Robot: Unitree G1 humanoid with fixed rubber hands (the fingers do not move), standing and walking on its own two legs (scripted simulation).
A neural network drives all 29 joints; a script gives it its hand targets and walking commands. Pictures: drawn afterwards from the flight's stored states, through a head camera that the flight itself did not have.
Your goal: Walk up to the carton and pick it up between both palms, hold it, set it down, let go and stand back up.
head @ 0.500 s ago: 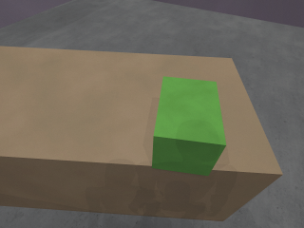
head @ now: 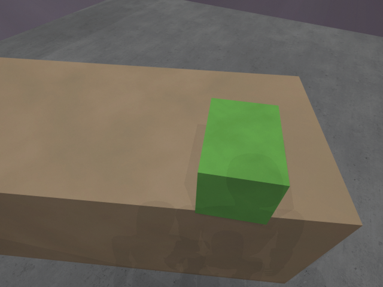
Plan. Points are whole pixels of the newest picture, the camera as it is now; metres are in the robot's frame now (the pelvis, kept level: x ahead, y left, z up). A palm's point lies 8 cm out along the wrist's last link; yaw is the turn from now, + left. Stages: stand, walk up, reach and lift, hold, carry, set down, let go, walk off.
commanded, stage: walk up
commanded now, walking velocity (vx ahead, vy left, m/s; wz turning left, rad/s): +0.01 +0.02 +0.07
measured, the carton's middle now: (237, 158) +0.47 -0.09 -0.02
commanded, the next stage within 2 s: stand in 1.72 s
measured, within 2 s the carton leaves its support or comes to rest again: neither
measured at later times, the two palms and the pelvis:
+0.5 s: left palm out of the picture -0.02 +0.23 -0.14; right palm out of the picture +0.02 -0.22 -0.14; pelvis +0.00 +0.00 +0.00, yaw +1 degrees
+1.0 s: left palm out of the picture -0.02 +0.23 -0.14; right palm out of the picture +0.02 -0.22 -0.14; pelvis +0.00 +0.00 +0.00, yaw +2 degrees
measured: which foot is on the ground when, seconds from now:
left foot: down 0.00-1.00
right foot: down 0.00-1.00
